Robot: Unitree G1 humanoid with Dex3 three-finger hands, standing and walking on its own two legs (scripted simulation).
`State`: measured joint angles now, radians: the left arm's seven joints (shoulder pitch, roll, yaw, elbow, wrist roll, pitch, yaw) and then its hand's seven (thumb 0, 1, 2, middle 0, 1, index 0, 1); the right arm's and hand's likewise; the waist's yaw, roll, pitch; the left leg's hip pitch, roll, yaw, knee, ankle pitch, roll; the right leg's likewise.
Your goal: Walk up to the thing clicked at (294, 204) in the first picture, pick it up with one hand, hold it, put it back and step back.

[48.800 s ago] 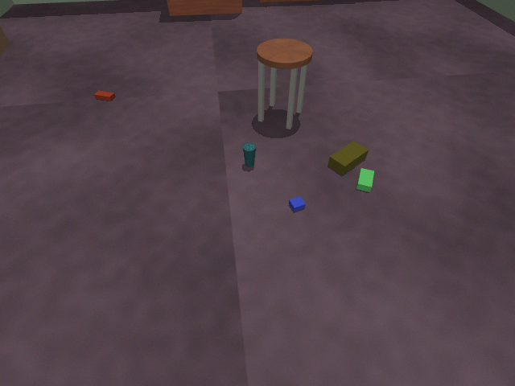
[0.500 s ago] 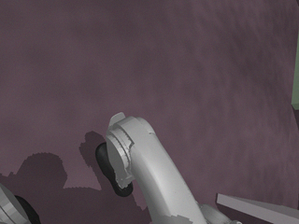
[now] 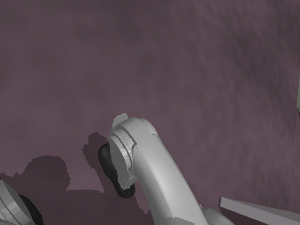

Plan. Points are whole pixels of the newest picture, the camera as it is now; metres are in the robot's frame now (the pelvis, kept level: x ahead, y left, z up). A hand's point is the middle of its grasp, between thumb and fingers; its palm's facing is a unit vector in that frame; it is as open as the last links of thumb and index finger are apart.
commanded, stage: settle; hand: left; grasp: from above
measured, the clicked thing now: out of the picture +0.44 +0.40 -0.31
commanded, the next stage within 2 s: lift in 0.60 s
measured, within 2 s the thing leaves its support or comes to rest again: neither
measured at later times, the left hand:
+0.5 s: hand out of the picture +0.43 +0.41 -0.19, palm faces -0.10 -0.41 -0.91, open 8.5 cm
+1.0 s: hand out of the picture +0.41 +0.40 -0.13, palm faces -0.09 -0.42 -0.90, open 8.5 cm
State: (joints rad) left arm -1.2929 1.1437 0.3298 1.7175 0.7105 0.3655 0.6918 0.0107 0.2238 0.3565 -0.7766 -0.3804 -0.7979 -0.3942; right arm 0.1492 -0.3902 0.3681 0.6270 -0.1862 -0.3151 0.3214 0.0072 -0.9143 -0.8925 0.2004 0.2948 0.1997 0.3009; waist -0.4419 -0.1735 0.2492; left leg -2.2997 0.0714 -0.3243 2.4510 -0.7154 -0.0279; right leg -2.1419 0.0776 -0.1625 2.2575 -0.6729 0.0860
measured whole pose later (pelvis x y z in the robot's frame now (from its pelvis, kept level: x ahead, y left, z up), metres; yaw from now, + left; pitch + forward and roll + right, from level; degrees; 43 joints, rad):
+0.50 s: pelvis +0.00 +0.00 +0.01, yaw +2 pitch +33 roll -14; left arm -1.24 1.02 0.30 1.62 0.76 0.45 0.54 0.02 0.24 0.28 -0.83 -0.32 -0.85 -0.33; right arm 0.22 -0.34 0.25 0.73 -0.14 -0.31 0.29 0.00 -0.90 -0.89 0.20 0.29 0.20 0.30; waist -0.39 -0.07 0.11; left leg -2.31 0.07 -0.27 2.41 -0.70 -0.03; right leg -2.18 0.06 -0.12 2.26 -0.68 0.07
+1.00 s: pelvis +0.01 -0.01 +0.01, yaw +7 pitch +35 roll -8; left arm -1.17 0.82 0.30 1.51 0.76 0.48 0.44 0.02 0.22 0.26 -0.86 -0.31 -0.88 -0.32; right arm 0.20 -0.32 0.11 0.80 -0.12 -0.28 0.26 0.01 -0.92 -0.90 0.20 0.29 0.20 0.30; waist -0.28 0.00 -0.01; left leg -2.29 0.07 -0.19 2.35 -0.69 -0.04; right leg -2.20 0.04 -0.06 2.27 -0.69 0.06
